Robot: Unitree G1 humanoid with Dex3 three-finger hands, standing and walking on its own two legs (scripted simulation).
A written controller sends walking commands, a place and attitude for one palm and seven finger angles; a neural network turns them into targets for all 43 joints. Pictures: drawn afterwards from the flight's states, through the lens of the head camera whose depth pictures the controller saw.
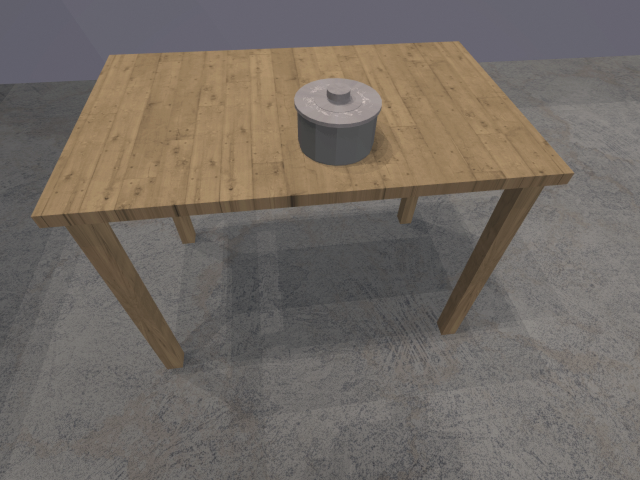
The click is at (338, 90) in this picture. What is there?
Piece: lid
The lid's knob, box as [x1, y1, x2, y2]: [327, 83, 349, 101]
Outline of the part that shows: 327,86 327,96 330,99 341,101 349,97 349,87 346,84 332,83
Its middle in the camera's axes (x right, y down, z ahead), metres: +0.03 -0.28 +0.75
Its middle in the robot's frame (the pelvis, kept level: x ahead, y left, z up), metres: +0.77 +0.01 +0.09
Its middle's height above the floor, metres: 0.87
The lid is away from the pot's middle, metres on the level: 0.00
